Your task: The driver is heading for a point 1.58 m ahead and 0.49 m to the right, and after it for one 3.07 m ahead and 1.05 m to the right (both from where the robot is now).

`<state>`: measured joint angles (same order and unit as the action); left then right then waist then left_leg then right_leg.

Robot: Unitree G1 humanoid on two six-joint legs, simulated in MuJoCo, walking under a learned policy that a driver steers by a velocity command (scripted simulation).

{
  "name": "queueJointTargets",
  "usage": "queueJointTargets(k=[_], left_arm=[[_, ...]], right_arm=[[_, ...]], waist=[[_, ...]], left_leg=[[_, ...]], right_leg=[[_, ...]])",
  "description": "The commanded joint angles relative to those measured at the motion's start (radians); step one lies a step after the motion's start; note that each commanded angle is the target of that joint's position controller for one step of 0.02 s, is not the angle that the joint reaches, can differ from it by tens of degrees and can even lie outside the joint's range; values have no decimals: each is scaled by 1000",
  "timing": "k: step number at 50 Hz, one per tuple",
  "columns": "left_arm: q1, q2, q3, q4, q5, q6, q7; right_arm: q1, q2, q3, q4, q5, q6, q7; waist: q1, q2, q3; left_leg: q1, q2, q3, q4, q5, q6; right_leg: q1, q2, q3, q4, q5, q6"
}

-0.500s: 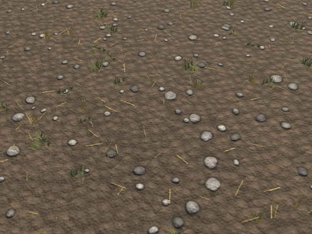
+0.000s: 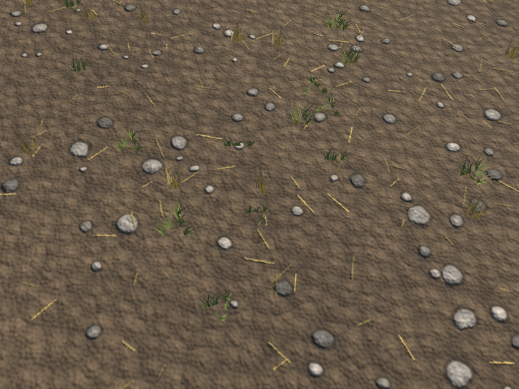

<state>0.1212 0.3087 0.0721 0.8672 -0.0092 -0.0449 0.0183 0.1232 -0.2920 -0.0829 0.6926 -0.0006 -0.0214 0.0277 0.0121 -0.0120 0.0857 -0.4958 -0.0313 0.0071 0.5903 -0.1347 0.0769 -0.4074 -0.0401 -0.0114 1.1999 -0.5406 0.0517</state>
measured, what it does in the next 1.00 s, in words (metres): steps to the right: right foot, then right foot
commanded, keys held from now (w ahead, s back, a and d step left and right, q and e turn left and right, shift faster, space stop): q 0.22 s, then e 0.78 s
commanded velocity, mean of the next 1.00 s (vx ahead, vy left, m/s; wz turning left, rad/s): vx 0.03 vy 0.00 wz -0.06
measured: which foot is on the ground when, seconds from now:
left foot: down 0.00-0.94, up 0.96-1.00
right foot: up 0.00-0.38, down 0.40-0.66, up 0.68-0.92, down 0.94-1.00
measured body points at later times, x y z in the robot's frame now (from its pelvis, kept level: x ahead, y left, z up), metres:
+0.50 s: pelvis +0.08 -0.03 +0.01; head +0.10 -0.04 +0.46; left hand +0.15 +0.25 -0.11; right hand +0.28 -0.25 -0.09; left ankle +0.11 +0.07 -0.72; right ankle +0.12 -0.16 -0.72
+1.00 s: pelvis +0.09 -0.09 +0.00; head +0.12 -0.12 +0.45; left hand +0.29 +0.17 -0.08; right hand +0.19 -0.39 -0.11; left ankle +0.09 +0.07 -0.69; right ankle +0.08 -0.18 -0.72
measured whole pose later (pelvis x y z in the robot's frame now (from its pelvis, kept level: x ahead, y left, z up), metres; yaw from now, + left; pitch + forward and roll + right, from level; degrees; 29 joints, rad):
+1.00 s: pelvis +0.09 -0.09 +0.00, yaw -9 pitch +2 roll +1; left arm 0.16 0.30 0.07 0.66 0.01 0.03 -0.02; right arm 0.16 -0.31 -0.09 0.68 -0.01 0.02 -0.04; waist -0.01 0.03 0.04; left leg -0.42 0.07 0.03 0.90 -0.52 -0.05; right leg -0.36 0.01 -0.01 0.65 -0.32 -0.06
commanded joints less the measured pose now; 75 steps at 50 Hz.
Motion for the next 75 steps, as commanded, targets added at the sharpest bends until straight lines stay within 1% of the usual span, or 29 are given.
queueJointTargets(k=[1,3,11,17,19,21,22,24,26,31,33,35,37,38,41,45,46,47,48,49,50,52,53,61,69,72,73,74,75], left_arm=[[33,117,26,-62,11,10,20],[48,109,28,-65,17,25,23],[-37,76,16,-106,16,38,28],[10,47,-2,-90,14,23,4],[39,26,-13,-78,27,15,-14],[-19,150,3,-112,41,16,-11],[-50,121,1,-106,33,19,-13],[-35,120,4,-112,17,16,-15],[-13,150,14,-120,4,11,-12],[14,129,22,-162,-8,35,5],[15,106,19,-184,-12,43,5],[36,86,17,-199,-6,49,-6],[10,127,39,-212,-9,59,-15],[20,112,38,-211,-15,68,-16],[6,55,13,-224,-15,80,-26],[52,81,25,-244,-19,82,-51],[93,86,33,-232,-13,85,-50],[120,122,47,-231,-6,85,-40],[141,264,77,-263,2,80,-22],[145,279,69,-294,43,59,-33],[130,249,62,-293,51,41,-39],[50,189,47,-294,12,35,-25],[22,173,40,-299,-1,42,-17],[65,169,41,-308,-1,62,18],[46,152,31,-314,12,76,2],[12,124,16,-314,0,80,0],[34,107,10,-308,1,76,1],[72,78,0,-306,20,68,1],[123,66,1,-303,18,59,-4]], right_arm=[[32,-145,-38,-75,3,-6,-19],[20,-154,-39,-93,-18,-6,-29],[41,-167,-44,-115,3,21,-66],[41,-66,7,-91,-27,27,-51],[82,-27,28,-52,-28,21,-39],[189,-51,20,-34,-47,3,-36],[144,-59,18,-45,-48,0,-40],[36,-103,1,-61,-30,8,-53],[34,-95,-4,-71,-26,22,-60],[62,-68,-20,-75,-16,18,-61],[86,-88,-31,-76,-18,21,-62],[91,-120,-38,-83,-22,18,-66],[87,-113,-30,-102,-25,4,-76],[53,-121,-31,-104,-16,1,-78],[8,-156,-44,-96,-7,14,-77],[22,-168,-49,-84,16,33,-72],[30,-156,-46,-78,27,32,-70],[87,-122,-39,-55,22,28,-64],[103,-57,-18,-87,-33,28,-58],[-17,-85,-20,-133,-30,20,-66],[-50,-119,-29,-132,-6,21,-72],[-21,-130,-38,-93,-11,29,-88],[-8,-132,-41,-88,-14,33,-92],[-48,-85,-23,-82,-2,20,-77],[-42,-89,-15,-69,10,-3,-47],[11,-69,-9,-51,6,-16,-31],[21,-82,-9,-50,-7,-20,-29],[31,-137,-16,-62,-26,-21,-33],[-21,-165,-17,-52,-37,-15,-34]], waist=[[1,72,-231],[21,95,-238],[-12,125,-212],[-22,146,-221],[-1,109,-193],[-112,-94,-155],[-107,-177,-135],[-49,-136,-112],[-40,-139,-100],[-20,-57,-133],[-16,50,-141],[-6,209,-160],[-26,136,-161],[-7,87,-147],[-13,120,-137],[-3,167,-196],[14,151,-201],[12,60,-184],[-24,-267,-173],[49,-249,-222],[53,-145,-208],[2,-73,-163],[-15,-89,-159],[6,-115,-181],[27,-144,-175],[-22,-126,-175],[-22,-99,-177],[4,17,-201],[78,198,-173]], left_leg=[[325,255,-381,-253,231,188],[249,231,-358,-271,267,186],[238,172,-408,-276,-41,149],[205,183,-353,-215,17,136],[168,134,-295,-185,-43,67],[154,-9,-156,-69,-219,-27],[249,-4,-114,-93,-155,-58],[291,0,-100,-62,-81,-52],[281,4,-91,-51,-57,-38],[299,32,-87,-71,-38,-16],[347,121,-177,-146,-8,37],[399,343,-381,-224,173,167],[395,445,-423,-232,370,251],[384,414,-350,-229,354,220],[332,301,-140,-221,346,142],[338,294,-42,-139,290,102],[305,280,-13,-84,207,65],[201,235,55,40,55,-9],[-104,108,143,377,-452,-128],[-213,21,-29,567,-589,-147],[-226,38,-80,643,-528,-140],[-234,68,-96,603,-356,-136],[-199,69,-97,586,-306,-145],[-132,21,-116,339,-187,-172],[81,22,-87,113,-241,-147],[236,23,-65,-159,-78,-113],[326,60,-94,-232,55,-92],[415,195,-205,-234,234,-43],[382,276,-301,-217,337,65]], right_leg=[[-218,-46,93,18,97,-23],[-150,-21,86,-33,145,-23],[-161,28,124,-321,252,25],[66,-8,68,-524,253,4],[217,-3,56,-764,435,-32],[205,-159,238,-778,672,-134],[80,-163,280,-822,487,-178],[40,-107,260,-830,368,-133],[47,-97,281,-812,397,-132],[34,-46,295,-709,430,-138],[-40,22,220,-591,363,-96],[-133,67,100,-368,126,-50],[-209,25,99,-44,-86,-21],[-217,-1,107,-44,-52,-14],[-114,-18,26,-231,77,0],[79,39,-69,-544,243,-27],[160,69,-87,-653,325,-50],[268,52,-8,-756,453,-87],[424,-245,420,-799,849,-214],[361,-369,596,-833,946,-405],[339,-325,531,-845,856,-404],[311,-217,408,-829,702,-294],[275,-188,377,-832,697,-276],[303,-130,416,-843,536,-266],[236,-125,479,-805,570,-281],[215,-85,468,-763,609,-241],[174,-57,450,-753,541,-199],[110,0,376,-666,387,-141],[55,109,228,-622,173,-88]])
